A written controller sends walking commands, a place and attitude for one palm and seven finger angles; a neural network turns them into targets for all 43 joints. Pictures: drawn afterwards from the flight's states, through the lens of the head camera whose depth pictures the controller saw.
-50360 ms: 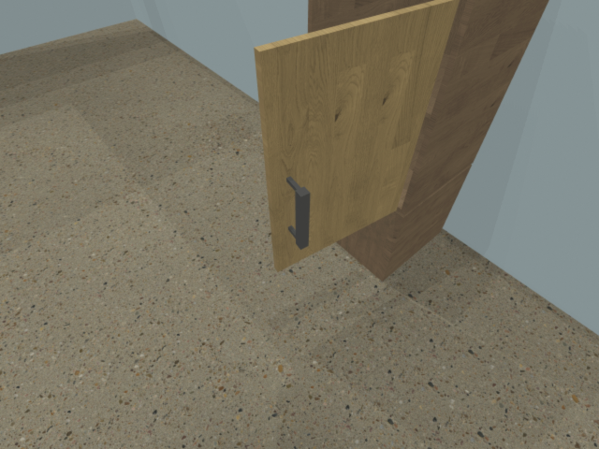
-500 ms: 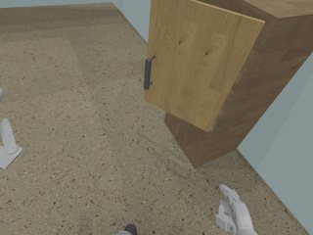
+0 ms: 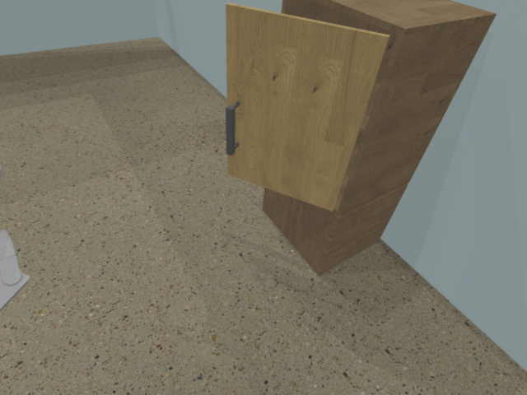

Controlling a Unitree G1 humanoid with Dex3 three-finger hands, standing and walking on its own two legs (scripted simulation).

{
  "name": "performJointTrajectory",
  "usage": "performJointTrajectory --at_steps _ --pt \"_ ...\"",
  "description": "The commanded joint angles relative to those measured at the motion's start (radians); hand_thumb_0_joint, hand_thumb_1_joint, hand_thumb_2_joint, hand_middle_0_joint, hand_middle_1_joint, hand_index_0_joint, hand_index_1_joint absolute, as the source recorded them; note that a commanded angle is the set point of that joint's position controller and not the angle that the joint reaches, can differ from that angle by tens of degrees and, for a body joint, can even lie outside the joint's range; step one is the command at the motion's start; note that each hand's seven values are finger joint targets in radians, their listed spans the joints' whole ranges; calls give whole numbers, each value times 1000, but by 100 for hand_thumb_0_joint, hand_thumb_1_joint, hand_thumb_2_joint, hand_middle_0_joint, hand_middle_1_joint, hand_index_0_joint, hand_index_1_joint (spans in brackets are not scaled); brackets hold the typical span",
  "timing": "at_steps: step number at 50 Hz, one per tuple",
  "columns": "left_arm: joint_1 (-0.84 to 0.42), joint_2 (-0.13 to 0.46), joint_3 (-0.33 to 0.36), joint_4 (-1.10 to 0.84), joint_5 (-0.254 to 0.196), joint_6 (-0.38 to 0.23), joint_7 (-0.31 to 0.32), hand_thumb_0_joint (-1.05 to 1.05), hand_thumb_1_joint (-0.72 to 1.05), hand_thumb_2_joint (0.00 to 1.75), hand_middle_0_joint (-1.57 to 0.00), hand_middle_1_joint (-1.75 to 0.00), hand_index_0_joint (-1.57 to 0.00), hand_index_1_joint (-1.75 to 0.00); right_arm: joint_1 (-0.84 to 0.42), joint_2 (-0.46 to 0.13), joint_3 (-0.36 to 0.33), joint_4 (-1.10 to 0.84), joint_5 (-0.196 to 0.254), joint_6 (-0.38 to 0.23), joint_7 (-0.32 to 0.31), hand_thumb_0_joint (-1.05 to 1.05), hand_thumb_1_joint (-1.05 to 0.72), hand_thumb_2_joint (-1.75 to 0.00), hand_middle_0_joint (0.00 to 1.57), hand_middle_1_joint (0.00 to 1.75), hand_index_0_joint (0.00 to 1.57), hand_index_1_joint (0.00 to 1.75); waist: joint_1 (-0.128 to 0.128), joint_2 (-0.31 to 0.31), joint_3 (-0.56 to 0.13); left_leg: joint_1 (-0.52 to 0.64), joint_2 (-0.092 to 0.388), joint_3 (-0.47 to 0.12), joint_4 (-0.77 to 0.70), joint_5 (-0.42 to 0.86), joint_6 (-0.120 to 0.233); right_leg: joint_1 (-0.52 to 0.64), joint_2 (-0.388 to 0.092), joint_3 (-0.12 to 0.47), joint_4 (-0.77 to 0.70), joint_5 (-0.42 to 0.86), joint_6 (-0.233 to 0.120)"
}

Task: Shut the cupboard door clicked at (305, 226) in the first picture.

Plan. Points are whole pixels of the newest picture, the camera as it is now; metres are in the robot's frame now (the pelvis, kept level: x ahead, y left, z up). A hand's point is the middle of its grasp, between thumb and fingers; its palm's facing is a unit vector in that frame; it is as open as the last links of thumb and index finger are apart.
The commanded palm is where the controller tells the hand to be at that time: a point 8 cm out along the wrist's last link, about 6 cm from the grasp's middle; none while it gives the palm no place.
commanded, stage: stop stepping back and stand still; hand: left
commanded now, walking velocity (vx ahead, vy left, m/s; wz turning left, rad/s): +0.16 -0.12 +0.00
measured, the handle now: (233, 128) +0.94 +0.15 -0.10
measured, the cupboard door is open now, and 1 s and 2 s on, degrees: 33 33 33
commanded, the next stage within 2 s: let the arm hang, fingers relaxed in 0.22 s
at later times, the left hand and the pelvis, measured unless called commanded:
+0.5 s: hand (98, 377) +0.17 +0.26 -0.08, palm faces +0.20 -0.92 -0.34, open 7.4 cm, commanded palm none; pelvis +0.01 +0.03 -0.01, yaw +6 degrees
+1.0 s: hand out of the picture -0.04 +0.23 -0.17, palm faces +0.08 -0.98 -0.18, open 7.3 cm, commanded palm none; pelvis +0.02 +0.07 +0.01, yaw +3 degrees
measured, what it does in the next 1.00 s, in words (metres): steps on the spot: left foot, then right foot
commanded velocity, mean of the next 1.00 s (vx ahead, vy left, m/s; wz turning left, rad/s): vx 0.01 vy -0.02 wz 0.00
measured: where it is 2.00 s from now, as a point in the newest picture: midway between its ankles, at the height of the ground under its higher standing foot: outside the picture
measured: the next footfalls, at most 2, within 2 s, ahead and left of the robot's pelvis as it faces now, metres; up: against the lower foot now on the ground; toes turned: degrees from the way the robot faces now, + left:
left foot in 0.02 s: +0.08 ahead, +0.15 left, +0.00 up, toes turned +9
right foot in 0.22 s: +0.02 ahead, -0.07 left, +0.00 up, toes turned -2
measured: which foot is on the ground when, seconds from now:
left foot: up 0.00-0.00, down 0.02-1.00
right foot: down 0.00-0.04, up 0.06-0.20, down 0.22-1.00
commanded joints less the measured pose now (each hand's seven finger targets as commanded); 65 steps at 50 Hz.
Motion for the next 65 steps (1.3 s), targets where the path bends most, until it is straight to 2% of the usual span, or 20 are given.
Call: performJointTrajectory --at_steps 1,2,3,5,8,9,10,12,13,15,16,17,19,22,25,27,30,32,45,65 --pt "-278 131 38 -74 -5 -22 31 0 90 90 -20 -30 -20 -30 -177 -136 -40 -172 6 -83 -41 0 -90 -90 20 30 20 30 -49 190 123 194 145 -270 -363 -265 95 -313 -8 17 111 -269 -21" --pt "-257 136 49 -113 -11 -24 31 0 90 90 -20 -30 -20 -30 -201 -139 -36 -209 17 -88 -42 0 -90 -90 20 30 20 30 -40 279 105 195 268 -495 -487 -305 154 -314 66 -48 265 -159 15" --pt "-249 197 91 -157 -10 -35 21 0 90 90 -20 -30 -20 -30 -218 -105 -20 -189 9 -95 -34 0 -90 -90 20 30 20 30 -43 282 79 79 289 -558 -590 -482 149 -254 57 13 388 -170 12" --pt "-158 176 97 -219 -12 -27 7 0 90 90 -20 -30 -20 -30 -236 -82 -16 -193 -4 -99 -12 0 -90 -90 20 30 20 30 -21 234 65 -44 268 -457 -602 -445 127 -134 48 17 385 -115 -2" --pt "-61 168 105 -305 -19 -26 10 0 90 90 -20 -30 -20 -30 -239 -74 -7 -202 -6 -89 6 0 -90 -90 20 30 20 30 -12 299 22 -105 194 -227 -514 -341 74 80 69 -51 92 -80 -9" --pt "-38 165 111 -285 -17 -18 13 0 90 90 -20 -30 -20 -30 -231 -73 -7 -208 -6 -77 8 0 -90 -90 20 30 20 30 -14 258 22 -142 159 -172 -461 -330 50 149 69 -47 -2 -69 -14" --pt "-27 174 127 -249 -15 -10 17 0 90 90 -20 -30 -20 -30 -222 -70 -10 -213 -6 -62 7 0 -90 -90 20 30 20 30 -16 158 19 -172 113 -122 -342 -291 29 182 30 26 -103 -92 -35" --pt "-31 199 160 -177 -21 6 29 0 90 90 -20 -30 -20 -30 -198 -65 -15 -212 -11 -31 8 0 -90 -90 20 30 20 30 -22 -79 35 -186 4 -23 61 -78 -12 65 -251 468 -350 -211 -167" --pt "-77 159 116 -157 -27 10 35 0 90 90 -20 -30 -20 -30 -198 -59 -17 -203 0 -29 12 0 -90 -90 20 30 20 30 -26 -128 44 -195 -4 -37 168 -65 -20 53 -298 515 -344 -117 -195" --pt "-91 137 93 -99 -25 1 38 0 90 90 -20 -30 -20 -30 -191 -61 -12 -198 6 -26 7 0 -90 -90 20 30 20 30 -33 -48 62 -165 23 -60 163 -43 -20 49 -274 375 -273 109 -193" --pt "-165 -120 -295 575 78 147 -104 0 90 90 -20 -30 -20 -30 -235 -113 -34 -53 -2 -71 101 0 -90 -90 20 30 20 30 -57 37 111 -233 98 -6 197 -113 -23 22 -355 68 -75 633 -159" --pt "-134 -145 -312 605 71 210 -134 0 90 90 -20 -30 -20 -30 -161 -49 -41 -53 2 -37 91 0 -90 -90 20 30 20 30 -63 5 15 -107 31 -41 88 -103 -27 42 -234 121 -1 769 -150" --pt "-192 -145 -345 682 42 220 -153 0 90 90 -20 -30 -20 -30 -134 -43 -5 -85 3 25 81 0 -90 -90 20 30 20 30 -35 -177 57 4 -8 14 -54 121 -15 9 -166 16 30 812 -84" --pt "-240 -126 -381 858 49 224 -153 0 90 90 -20 -30 -20 -30 -159 -99 -11 -88 -17 46 74 0 -90 -90 20 30 20 30 -15 -248 32 127 48 -46 -91 416 13 -38 -145 10 16 634 -31" --pt "-265 -113 -383 1048 46 228 -145 0 90 90 -20 -30 -20 -30 -157 -102 -8 -5 -26 55 63 0 -90 -90 20 30 20 30 -10 -103 5 208 67 -68 -141 529 27 -7 -113 21 -19 476 -16" --pt "-307 -109 -396 1167 35 236 -146 0 90 90 -20 -30 -20 -30 -169 -110 4 63 -19 62 58 0 -90 -90 20 30 20 30 -9 113 54 186 100 -122 -264 416 39 -11 -64 14 -71 169 4" --pt "-260 -163 -395 1348 37 219 -145 0 90 90 -20 -30 -20 -30 -160 -55 8 152 -20 61 43 0 -90 -90 20 30 20 30 -8 91 47 219 77 -70 -261 358 26 33 -82 49 -165 244 -22" --pt "-247 -167 -391 1402 39 216 -142 0 90 90 -20 -30 -20 -30 -127 -41 2 193 -18 58 38 0 -90 -90 20 30 20 30 -10 179 23 257 81 -66 -275 375 26 57 -81 42 -179 271 -26" --pt "-180 -207 -427 1643 35 220 -137 0 90 90 -20 -30 -20 -30 -31 -11 4 379 -3 55 26 0 -90 -90 20 30 20 30 -11 23 147 262 94 -66 -408 226 39 32 -75 27 -235 158 -14" --pt "-124 -255 -425 1673 42 222 -123 0 90 90 -20 -30 -20 -30 45 32 -5 430 -5 52 26 0 -90 -90 20 30 20 30 -9 42 201 214 90 -77 -485 65 42 -13 -66 31 -185 130 -2"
